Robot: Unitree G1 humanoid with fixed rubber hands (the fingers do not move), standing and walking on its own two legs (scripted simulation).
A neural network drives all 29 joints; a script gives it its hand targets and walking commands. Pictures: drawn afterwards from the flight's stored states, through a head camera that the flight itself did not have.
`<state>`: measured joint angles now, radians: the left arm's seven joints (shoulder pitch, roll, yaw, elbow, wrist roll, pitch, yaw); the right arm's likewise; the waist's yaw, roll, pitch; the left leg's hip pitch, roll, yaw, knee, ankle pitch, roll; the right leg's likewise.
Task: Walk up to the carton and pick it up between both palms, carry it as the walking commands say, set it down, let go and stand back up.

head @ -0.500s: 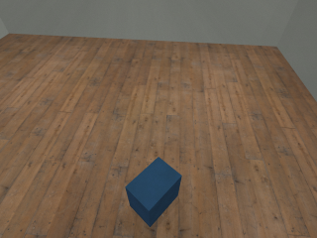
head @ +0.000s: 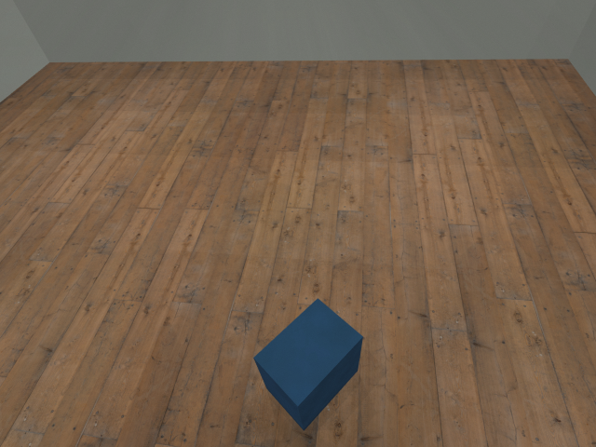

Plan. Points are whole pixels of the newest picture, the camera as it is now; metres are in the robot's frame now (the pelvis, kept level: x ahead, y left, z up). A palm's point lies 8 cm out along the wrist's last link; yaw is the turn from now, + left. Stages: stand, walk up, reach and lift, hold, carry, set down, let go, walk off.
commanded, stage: walk up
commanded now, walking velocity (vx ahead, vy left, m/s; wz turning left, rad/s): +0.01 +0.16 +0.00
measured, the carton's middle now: (310, 364) +0.48 +0.07 -0.65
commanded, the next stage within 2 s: none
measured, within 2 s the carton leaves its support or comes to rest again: neither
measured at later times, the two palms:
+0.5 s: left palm out of the picture +0.03 +0.30 -0.16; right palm out of the picture +0.06 -0.14 -0.14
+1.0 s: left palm out of the picture +0.09 +0.29 -0.13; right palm out of the picture +0.02 -0.24 -0.17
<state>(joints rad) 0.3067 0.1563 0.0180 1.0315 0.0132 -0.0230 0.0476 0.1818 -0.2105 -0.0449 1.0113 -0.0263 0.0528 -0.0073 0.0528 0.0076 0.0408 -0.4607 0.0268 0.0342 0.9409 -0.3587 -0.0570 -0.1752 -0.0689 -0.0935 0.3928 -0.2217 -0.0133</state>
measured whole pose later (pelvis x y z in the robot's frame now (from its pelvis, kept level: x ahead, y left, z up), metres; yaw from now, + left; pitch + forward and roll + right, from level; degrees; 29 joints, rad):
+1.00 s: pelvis +0.01 +0.04 -0.02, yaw -11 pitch -1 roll +3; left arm 0.26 0.21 0.08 0.98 0.06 0.00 0.04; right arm 0.16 -0.27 -0.13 0.99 -0.08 0.07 -0.01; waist 0.02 0.03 0.09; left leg -0.49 0.04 0.06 1.09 -0.40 -0.06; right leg -0.32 -0.02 -0.01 0.60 -0.26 -0.04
